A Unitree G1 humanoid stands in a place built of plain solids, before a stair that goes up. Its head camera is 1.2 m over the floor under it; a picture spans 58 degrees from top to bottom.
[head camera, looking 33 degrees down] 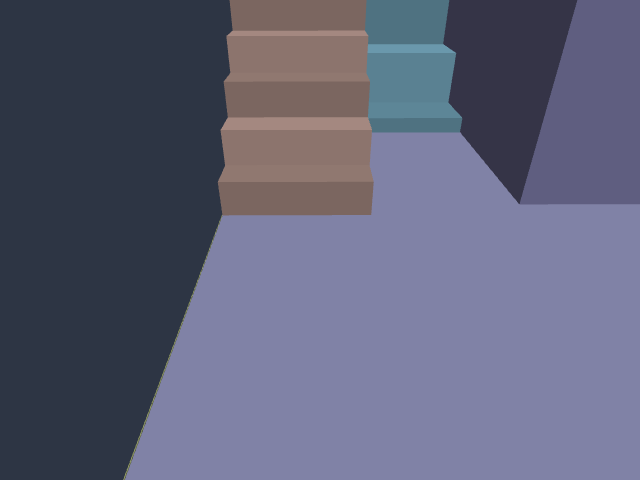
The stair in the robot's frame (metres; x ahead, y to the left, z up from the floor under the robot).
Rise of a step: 0.21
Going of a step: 0.23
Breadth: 0.84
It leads straight ahead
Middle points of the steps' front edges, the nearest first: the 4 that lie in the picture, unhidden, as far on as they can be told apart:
2.10 0.13 0.21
2.33 0.13 0.41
2.55 0.13 0.62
2.78 0.13 0.82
